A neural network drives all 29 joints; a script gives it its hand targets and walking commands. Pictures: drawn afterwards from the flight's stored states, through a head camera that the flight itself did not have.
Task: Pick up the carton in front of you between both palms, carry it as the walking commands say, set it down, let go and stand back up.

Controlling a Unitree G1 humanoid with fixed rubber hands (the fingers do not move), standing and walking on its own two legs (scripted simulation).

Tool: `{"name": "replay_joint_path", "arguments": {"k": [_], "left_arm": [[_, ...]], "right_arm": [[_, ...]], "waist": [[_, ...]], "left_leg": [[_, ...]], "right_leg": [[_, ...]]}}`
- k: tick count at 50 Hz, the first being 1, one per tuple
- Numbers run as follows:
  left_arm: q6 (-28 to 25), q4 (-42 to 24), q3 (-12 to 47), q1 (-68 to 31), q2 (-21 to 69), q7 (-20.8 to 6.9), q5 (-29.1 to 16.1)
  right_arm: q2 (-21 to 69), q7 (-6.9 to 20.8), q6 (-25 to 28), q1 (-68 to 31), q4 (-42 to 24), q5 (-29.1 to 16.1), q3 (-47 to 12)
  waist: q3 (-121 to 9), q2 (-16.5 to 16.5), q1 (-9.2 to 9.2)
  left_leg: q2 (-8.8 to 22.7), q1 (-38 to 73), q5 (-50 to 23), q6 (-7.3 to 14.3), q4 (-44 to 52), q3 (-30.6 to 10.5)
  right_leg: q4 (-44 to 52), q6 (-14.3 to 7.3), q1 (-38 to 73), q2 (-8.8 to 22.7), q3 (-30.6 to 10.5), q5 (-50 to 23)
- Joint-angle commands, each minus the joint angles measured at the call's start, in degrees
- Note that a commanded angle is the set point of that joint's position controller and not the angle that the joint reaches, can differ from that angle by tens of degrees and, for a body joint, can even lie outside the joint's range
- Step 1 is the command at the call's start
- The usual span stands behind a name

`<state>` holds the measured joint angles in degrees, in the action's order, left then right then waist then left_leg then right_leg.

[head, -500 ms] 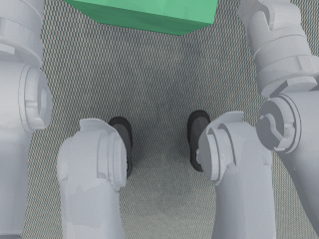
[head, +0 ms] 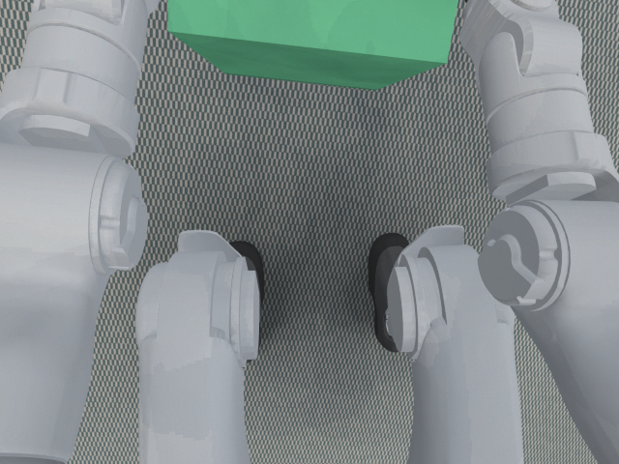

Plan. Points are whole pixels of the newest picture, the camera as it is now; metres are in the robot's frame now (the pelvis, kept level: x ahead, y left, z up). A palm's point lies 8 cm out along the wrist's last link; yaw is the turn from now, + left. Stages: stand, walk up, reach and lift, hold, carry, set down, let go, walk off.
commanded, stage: reach and lift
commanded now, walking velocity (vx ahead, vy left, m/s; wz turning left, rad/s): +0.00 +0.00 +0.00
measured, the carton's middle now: out of the picture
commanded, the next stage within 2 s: none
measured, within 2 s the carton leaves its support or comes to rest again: neither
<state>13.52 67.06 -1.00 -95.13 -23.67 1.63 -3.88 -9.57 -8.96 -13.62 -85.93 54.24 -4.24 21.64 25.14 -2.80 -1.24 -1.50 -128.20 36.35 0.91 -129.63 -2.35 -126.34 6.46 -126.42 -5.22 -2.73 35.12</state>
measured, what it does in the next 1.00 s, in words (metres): rises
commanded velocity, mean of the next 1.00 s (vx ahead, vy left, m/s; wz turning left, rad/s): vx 0.00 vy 0.00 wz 0.00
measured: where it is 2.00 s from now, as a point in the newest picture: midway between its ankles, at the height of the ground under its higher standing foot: (318, 315)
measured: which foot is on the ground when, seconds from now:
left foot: down 0.00-1.00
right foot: down 0.00-1.00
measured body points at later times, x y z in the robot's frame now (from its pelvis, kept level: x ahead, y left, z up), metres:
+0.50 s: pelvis -0.02 -0.01 +0.10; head +0.27 +0.03 +0.44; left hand +0.52 +0.18 +0.02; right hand +0.51 -0.12 +0.02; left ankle +0.09 +0.12 -0.33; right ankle +0.11 -0.15 -0.33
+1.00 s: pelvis +0.03 -0.01 +0.22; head +0.22 +0.02 +0.63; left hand +0.48 +0.18 +0.18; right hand +0.48 -0.13 +0.18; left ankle +0.09 +0.12 -0.33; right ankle +0.11 -0.15 -0.33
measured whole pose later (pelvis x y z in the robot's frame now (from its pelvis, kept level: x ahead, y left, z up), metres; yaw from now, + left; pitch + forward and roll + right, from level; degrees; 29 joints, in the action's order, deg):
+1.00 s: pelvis +0.03 -0.01 +0.22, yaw +5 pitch +37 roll -1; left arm 22.2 39.8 -20.1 -48.7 -0.2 0.9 12.2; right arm 5.9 -5.2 -21.8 -43.6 31.8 8.3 26.3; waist -13.6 -0.6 -0.7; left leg -5.8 -92.7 28.9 -2.5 -85.3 -6.7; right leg -84.3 3.7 -91.6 -6.1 -5.8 29.3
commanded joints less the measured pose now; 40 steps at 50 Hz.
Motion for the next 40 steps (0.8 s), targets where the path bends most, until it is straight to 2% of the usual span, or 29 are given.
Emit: {"name": "replay_joint_path", "arguments": {"k": [1,3,5,6,7,8,9,10,11,12,13,15,18,20,21,22,23,24,26,27,28,29,31,34,36,37,38,39,40], "left_arm": [[-0.3,-29.1,14.7,-32.0,64.4,-14.2,-9.6],[1.3,-31.7,16.8,-32.8,67.4,-13.5,-8.1],[3.8,-27.2,14.0,-25.5,70.0,-13.6,-6.1],[4.4,-24.7,11.9,-19.7,72.1,-13.8,-4.3],[5.3,-20.5,8.9,-15.4,72.6,-14.1,-1.8],[5.9,-17.6,7.0,-13.5,73.6,-14.3,0.2],[6.1,-15.6,5.1,-11.5,76.0,-14.9,1.1],[7.3,-10.2,3.2,-8.5,77.9,-15.4,3.4],[7.2,-9.7,-0.3,-9.7,76.8,-15.7,5.0],[7.3,-10.1,-1.6,-8.9,77.0,-16.1,6.2],[7.3,-8.5,-2.2,-8.7,76.0,-15.9,7.4],[7.2,-8.5,-3.4,-8.6,75.7,-15.5,8.8],[6.6,-10.8,-4.0,-11.2,74.7,-15.2,9.7],[5.9,-14.5,-3.3,-14.0,74.5,-14.9,9.6],[6.5,-10.9,-5.3,-11.3,74.5,-14.9,11.1],[6.1,-15.9,-3.7,-14.0,72.7,-14.9,9.7],[6.4,-17.9,-1.1,-14.6,75.4,-14.7,9.1],[7.4,-15.9,-3.1,-13.3,75.7,-14.6,9.8],[8.2,-20.7,-1.3,-15.9,75.4,-15.1,9.8],[8.6,-23.5,1.8,-15.1,77.9,-15.2,7.4],[9.7,-23.1,3.2,-14.1,78.1,-15.2,7.1],[10.4,-20.9,1.3,-10.9,80.9,-15.7,7.5],[11.1,-23.1,4.3,-7.8,80.7,-16.3,8.0],[11.4,-24.3,6.3,-4.7,85.5,-17.2,6.4],[11.0,-27.4,9.4,-3.5,85.5,-16.9,5.4],[10.7,-25.4,7.8,0.1,87.1,-16.9,5.4],[10.5,-25.5,8.7,2.2,86.9,-16.8,5.7],[10.2,-24.9,8.1,5.2,86.9,-16.7,6.2],[10.0,-22.9,7.5,6.7,88.8,-16.7,6.4]], "right_arm": [[59.4,14.5,-0.9,-36.7,-21.5,-7.1,-23.6],[62.5,14.6,-2.3,-36.4,-21.4,-7.1,-23.7],[60.7,14.9,-3.2,-36.7,-22.9,-5.6,-23.4],[61.1,14.9,-3.8,-36.1,-22.3,-3.0,-22.8],[62.0,15.1,-3.9,-35.9,-22.2,-2.6,-22.6],[62.1,15.1,-4.2,-34.4,-20.5,-0.8,-20.4],[61.4,15.4,-4.3,-33.4,-18.6,1.2,-19.3],[60.9,15.9,-4.4,-31.8,-18.1,3.1,-17.9],[61.9,16.1,-5.8,-29.2,-14.0,5.8,-15.7],[62.0,16.2,-6.1,-28.0,-13.8,7.7,-13.4],[61.5,16.4,-6.8,-26.6,-11.4,10.0,-11.1],[61.3,16.5,-6.0,-27.5,-15.6,10.6,-10.9],[62.5,16.7,-6.6,-27.8,-13.6,9.7,-10.9],[64.2,17.1,-6.8,-26.8,-15.0,9.5,-12.9],[62.5,17.2,-7.1,-28.5,-13.3,9.9,-13.0],[63.6,17.1,-7.0,-29.5,-15.5,9.2,-14.9],[65.9,17.3,-7.5,-27.6,-16.7,9.3,-14.3],[65.8,17.7,-8.2,-28.8,-15.7,9.4,-15.7],[67.6,17.7,-8.7,-29.3,-19.3,7.9,-17.9],[70.0,18.0,-9.6,-26.8,-18.8,6.7,-20.2],[71.3,18.1,-10.0,-27.0,-21.7,5.3,-22.4],[70.8,18.5,-11.1,-24.3,-18.2,6.6,-22.0],[74.1,19.3,-11.5,-21.9,-18.8,3.7,-25.3],[73.5,19.9,-11.7,-17.3,-19.3,4.0,-27.7],[75.7,20.0,-11.2,-12.6,-21.5,2.6,-28.5],[74.1,20.1,-11.3,-11.1,-18.1,3.4,-27.8],[74.1,20.1,-10.5,-10.7,-20.4,2.2,-29.0],[75.3,19.9,-10.1,-7.3,-21.4,2.3,-30.3],[74.8,19.5,-9.8,-6.5,-20.7,3.9,-29.1]], "waist": [[-109.3,8.9,-0.1],[-108.8,12.2,0.91],[-104.8,13.2,1.83],[-103.1,10.4,1.13],[-99.7,8.3,3.25],[-93.4,9.9,2.72],[-89.8,6.4,0.31],[-85.0,9.5,0.74],[-79.0,6.6,-1.34],[-77.6,7.3,-0.24],[-77.1,7.3,-2.49],[-79.2,9.4,-1.25],[-79.7,9.6,-0.18],[-81.5,7.0,-0.07],[-80.8,6.2,-0.16],[-85.2,4.2,0.18],[-90.5,7.0,-0.06],[-88.4,4.1,-0.42],[-95.3,5.4,1.33],[-99.5,3.5,0.52],[-102.8,4.8,1.46],[-100.5,3.4,-0.38],[-99.9,6.2,3.92],[-100.4,3.2,0.46],[-101.0,6.2,1.93],[-95.7,4.7,0.34],[-94.9,6.4,1.91],[-95.1,5.1,3.36],[-93.1,4.8,-0.57]], "left_leg": [[-5.1,62.1,-47.9,-1.0,10.8,3.3],[-5.0,63.4,-47.2,-1.4,13.0,3.5],[-4.2,62.4,-43.9,-1.8,14.2,4.4],[-5.0,57.8,-39.4,-1.8,16.3,5.2],[-5.3,52.9,-34.7,-1.4,18.5,5.7],[-5.3,48.1,-29.2,-2.0,20.2,6.2],[-5.9,43.4,-26.2,-1.6,21.6,5.6],[-6.1,42.8,-23.7,-1.9,23.8,5.5],[-6.1,38.4,-18.8,-1.7,25.0,5.4],[-6.6,37.0,-16.5,-1.7,26.5,5.8],[-6.6,37.2,-13.2,-2.1,29.1,5.5],[-6.6,38.6,-13.5,-2.0,30.7,5.5],[-6.9,40.1,-10.8,-1.7,33.9,5.7],[-7.1,39.1,-11.4,-1.2,34.3,6.0],[-7.1,38.7,-11.2,-1.1,34.8,6.2],[-7.2,40.1,-11.4,-0.8,35.1,5.9],[-7.8,44.3,-12.1,-1.3,36.4,6.7],[-7.5,44.9,-11.2,-0.9,37.4,5.3],[-7.8,49.4,-13.1,-1.0,37.7,6.1],[-7.8,50.9,-16.5,-1.4,37.8,7.0],[-7.9,53.1,-17.8,-1.4,38.6,6.9],[-7.9,55.5,-17.8,-1.5,39.2,6.2],[-7.5,56.5,-18.4,-1.7,40.5,7.4],[-7.7,57.3,-21.0,-2.2,42.5,6.9],[-7.8,61.8,-24.2,-2.4,43.5,6.4],[-7.7,60.6,-23.9,-2.5,44.7,5.9],[-7.6,61.4,-25.7,-2.5,45.5,5.6],[-8.0,62.8,-26.2,-2.4,46.5,6.1],[-8.1,60.3,-24.2,-2.6,46.7,5.7]], "right_leg": [[7.9,-4.2,37.1,-4.0,10.0,-35.6],[9.4,-4.1,30.7,-4.4,10.2,-32.8],[12.0,-4.7,27.4,-4.8,10.1,-28.7],[13.4,-4.0,29.4,-4.9,10.9,-27.3],[14.1,-3.9,30.5,-5.2,11.2,-24.9],[16.0,-4.1,28.8,-5.0,10.7,-21.3],[17.9,-4.1,30.9,-5.4,11.1,-20.1],[19.1,-4.5,27.1,-4.9,11.0,-17.3],[21.8,-4.3,25.4,-4.9,10.9,-13.3],[23.7,-4.7,25.9,-5.0,10.6,-10.7],[24.6,-4.9,25.8,-5.0,11.2,-9.1],[26.0,-5.4,26.9,-4.7,9.6,-10.3],[28.2,-5.1,29.1,-5.2,9.0,-9.1],[29.7,-4.8,31.6,-5.2,8.3,-10.5],[30.5,-4.2,32.1,-5.1,9.1,-9.4],[30.9,-4.2,34.4,-5.0,8.8,-10.2],[31.5,-4.4,37.4,-5.5,8.8,-11.4],[31.8,-3.9,36.0,-5.2,9.5,-9.8],[32.8,-3.7,38.5,-5.2,8.9,-11.7],[34.0,-3.3,43.2,-5.4,9.0,-14.8],[33.6,-3.1,44.3,-5.3,9.2,-15.9],[35.2,-2.9,44.6,-5.5,9.8,-14.8],[36.6,-3.2,46.1,-5.3,8.0,-15.4],[39.7,-3.3,50.7,-5.5,9.1,-17.8],[40.1,-3.7,51.0,-5.5,7.8,-20.1],[42.4,-3.7,51.2,-5.5,7.7,-20.0],[42.5,-3.9,51.8,-5.4,6.7,-22.1],[43.6,-3.6,53.4,-5.5,6.2,-22.2],[45.4,-4.3,55.7,-5.6,6.1,-21.1]]}}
